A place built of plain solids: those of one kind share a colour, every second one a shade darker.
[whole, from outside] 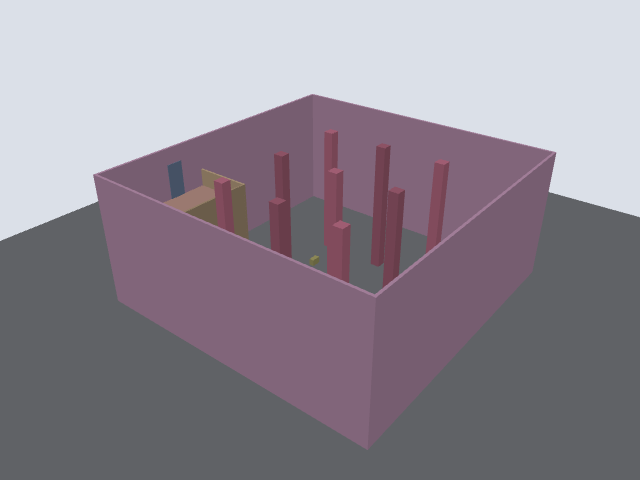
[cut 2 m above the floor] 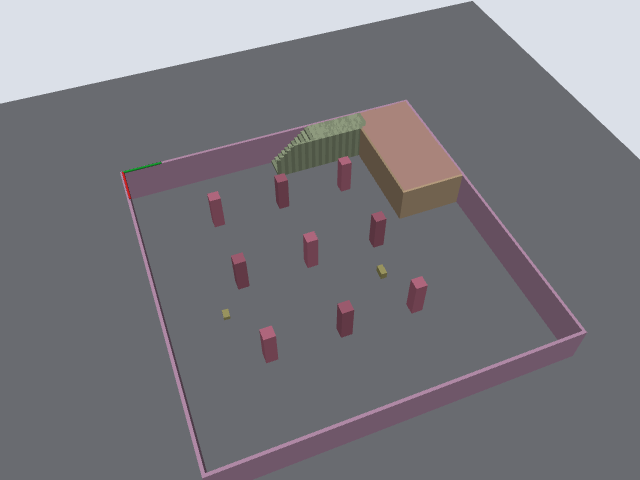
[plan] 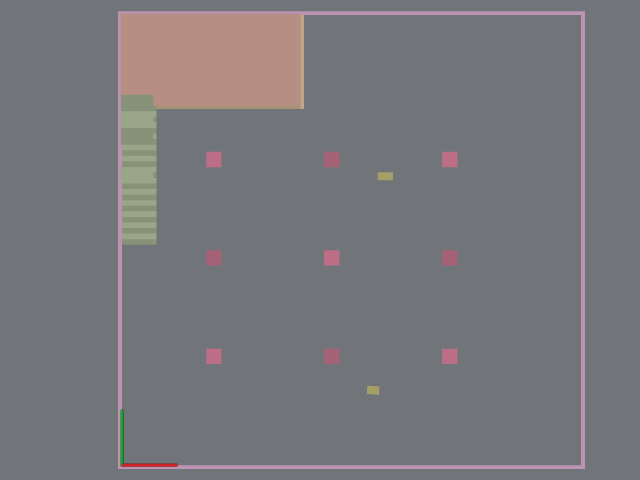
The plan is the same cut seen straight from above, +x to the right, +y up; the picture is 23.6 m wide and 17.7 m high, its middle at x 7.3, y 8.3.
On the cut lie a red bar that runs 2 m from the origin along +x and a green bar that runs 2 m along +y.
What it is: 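A covered reservoir's hall 16.9 x 16.6 m, 7.6 m high, on 9 brick piers 0.57 m square, 4.3 x 3.6 m apart; along one wall a straight stair 1.15 m broad in ONE RUN of 26 risers of 0.179 m from the floor to an entrance gallery 6.6 x 3.3 m at 4.65 m; closed guards 1.03 m over every tread and the gallery; no daylight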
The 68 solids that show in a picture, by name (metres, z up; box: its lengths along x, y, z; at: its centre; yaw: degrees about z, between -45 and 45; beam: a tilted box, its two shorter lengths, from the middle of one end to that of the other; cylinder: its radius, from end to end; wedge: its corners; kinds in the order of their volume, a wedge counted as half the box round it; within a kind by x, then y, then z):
{
 "gal_1": {"box": [6.64, 3.39, 4.7], "at": [3.27, 14.95, 2.3]},
 "wall_1": {"box": [0.15, 16.89, 7.69], "at": [-0.07, 8.29, 3.79]},
 "wall_2": {"box": [17.22, 0.15, 7.69], "at": [8.46, -0.07, 3.79]},
 "wall_3": {"box": [17.22, 0.15, 7.69], "at": [8.46, 16.66, 3.79]},
 "wall_4": {"box": [0.15, 16.89, 7.69], "at": [17.0, 8.29, 3.79]},
 "stair_1": {"box": [1.2, 0.61, 0.23], "at": [0.55, 8.43, 0.06]},
 "stair_2": {"box": [1.2, 0.61, 0.41], "at": [0.55, 8.64, 0.15]},
 "stair_3": {"box": [1.2, 0.61, 0.59], "at": [0.55, 8.84, 0.24]},
 "stair_4": {"box": [1.2, 0.61, 0.77], "at": [0.55, 9.05, 0.33]},
 "stair_5": {"box": [1.2, 0.61, 0.94], "at": [0.55, 9.25, 0.42]},
 "stair_6": {"box": [1.2, 0.61, 1.12], "at": [0.55, 9.46, 0.51]},
 "stair_7": {"box": [1.2, 0.61, 1.3], "at": [0.55, 9.66, 0.6]},
 "stair_8": {"box": [1.2, 0.61, 1.48], "at": [0.55, 9.87, 0.69]},
 "stair_9": {"box": [1.2, 0.61, 1.66], "at": [0.55, 10.07, 0.78]},
 "stair_10": {"box": [1.2, 0.61, 1.84], "at": [0.55, 10.28, 0.87]},
 "stair_11": {"box": [1.2, 0.61, 2.02], "at": [0.55, 10.48, 0.96]},
 "stair_12": {"box": [1.2, 0.61, 2.2], "at": [0.55, 10.69, 1.05]},
 "stair_13": {"box": [1.2, 0.61, 2.55], "at": [0.55, 11.1, 1.23]},
 "stair_14": {"box": [1.2, 0.61, 2.73], "at": [0.55, 11.3, 1.32]},
 "stair_15": {"box": [1.2, 0.61, 2.91], "at": [0.55, 11.51, 1.41]},
 "stair_16": {"box": [1.2, 0.61, 3.09], "at": [0.55, 11.71, 1.49]},
 "stair_17": {"box": [1.2, 0.61, 3.27], "at": [0.55, 11.92, 1.58]},
 "stair_18": {"box": [1.2, 0.61, 3.45], "at": [0.55, 12.12, 1.67]},
 "stair_19": {"box": [1.2, 0.61, 3.63], "at": [0.55, 12.33, 1.76]},
 "stair_20": {"box": [1.2, 0.61, 3.8], "at": [0.55, 12.53, 1.85]},
 "stair_21": {"box": [1.2, 0.61, 3.98], "at": [0.55, 12.74, 1.94]},
 "stair_22": {"box": [1.2, 0.61, 4.16], "at": [0.55, 12.94, 2.03]},
 "stair_23": {"box": [1.2, 0.61, 4.34], "at": [0.55, 13.15, 2.12]},
 "stair_24": {"box": [1.2, 0.61, 4.52], "at": [0.55, 13.35, 2.21]},
 "stair_25": {"box": [0.12, 0.2, 1.26], "at": [1.21, 8.23, 0.58]},
 "stair_26": {"box": [0.12, 0.2, 1.44], "at": [1.21, 8.43, 0.67]},
 "stair_27": {"box": [0.12, 0.2, 1.62], "at": [1.21, 8.64, 0.76]},
 "stair_28": {"box": [0.12, 0.2, 1.8], "at": [1.21, 8.84, 0.85]},
 "stair_29": {"box": [0.12, 0.2, 1.97], "at": [1.21, 9.05, 0.94]},
 "stair_30": {"box": [0.12, 0.2, 2.15], "at": [1.21, 9.25, 1.03]},
 "stair_31": {"box": [0.12, 0.2, 2.33], "at": [1.21, 9.46, 1.12]},
 "stair_32": {"box": [0.12, 0.2, 2.51], "at": [1.21, 9.66, 1.21]},
 "stair_33": {"box": [0.12, 0.2, 2.69], "at": [1.21, 9.87, 1.29]},
 "stair_34": {"box": [0.12, 0.2, 2.87], "at": [1.21, 10.07, 1.38]},
 "stair_35": {"box": [0.12, 0.2, 3.05], "at": [1.21, 10.28, 1.47]},
 "stair_36": {"box": [0.12, 0.2, 3.23], "at": [1.21, 10.48, 1.56]},
 "stair_37": {"box": [0.12, 0.2, 3.4], "at": [1.21, 10.69, 1.65]},
 "stair_38": {"box": [0.12, 0.2, 3.58], "at": [1.21, 10.89, 1.74]},
 "stair_39": {"box": [0.12, 0.2, 3.76], "at": [1.21, 11.1, 1.83]},
 "stair_40": {"box": [0.12, 0.2, 3.94], "at": [1.21, 11.3, 1.92]},
 "stair_41": {"box": [0.12, 0.2, 4.12], "at": [1.21, 11.51, 2.01]},
 "stair_42": {"box": [0.12, 0.2, 4.3], "at": [1.21, 11.71, 2.1]},
 "stair_43": {"box": [0.12, 0.2, 4.48], "at": [1.21, 11.92, 2.19]},
 "stair_44": {"box": [0.12, 0.2, 4.66], "at": [1.21, 12.12, 2.28]},
 "stair_45": {"box": [0.12, 0.2, 4.83], "at": [1.21, 12.33, 2.37]},
 "stair_46": {"box": [0.12, 0.2, 5.01], "at": [1.21, 12.53, 2.46]},
 "stair_47": {"box": [0.12, 0.2, 5.19], "at": [1.21, 12.74, 2.55]},
 "stair_48": {"box": [0.12, 0.2, 5.37], "at": [1.21, 12.94, 2.64]},
 "pier_1": {"box": [0.57, 0.57, 7.68], "at": [3.38, 4.01, 3.79]},
 "pier_2": {"box": [0.57, 0.57, 7.68], "at": [3.38, 7.64, 3.79]},
 "pier_3": {"box": [0.57, 0.57, 7.68], "at": [3.38, 11.27, 3.79]},
 "pier_4": {"box": [0.57, 0.57, 7.68], "at": [7.74, 4.01, 3.79]},
 "pier_5": {"box": [0.57, 0.57, 7.68], "at": [7.74, 7.64, 3.79]},
 "pier_6": {"box": [0.57, 0.57, 7.68], "at": [7.74, 11.27, 3.79]},
 "pier_7": {"box": [0.57, 0.57, 7.68], "at": [12.09, 4.01, 3.79]},
 "pier_8": {"box": [0.57, 0.57, 7.68], "at": [12.09, 7.64, 3.79]},
 "pier_9": {"box": [0.57, 0.57, 7.68], "at": [12.09, 11.27, 3.79]},
 "piece_1": {"box": [5.32, 0.12, 5.73], "at": [3.93, 13.19, 2.81]},
 "piece_2": {"box": [0.12, 0.02, 5.73], "at": [6.65, 13.13, 2.81]},
 "piece_3": {"box": [0.12, 3.46, 5.73], "at": [6.65, 14.86, 2.81]},
 "box_cardboard_1": {"box": [0.45, 0.31, 0.26], "at": [9.26, 2.76, 0.08], "yaw": -3.5},
 "box_cardboard_2": {"box": [0.57, 0.3, 0.44], "at": [9.71, 10.65, 0.17], "yaw": -0.3},
 "door_1": {"box": [0.95, 0.04, 2.1], "at": [4.72, 16.57, 5.65]}
}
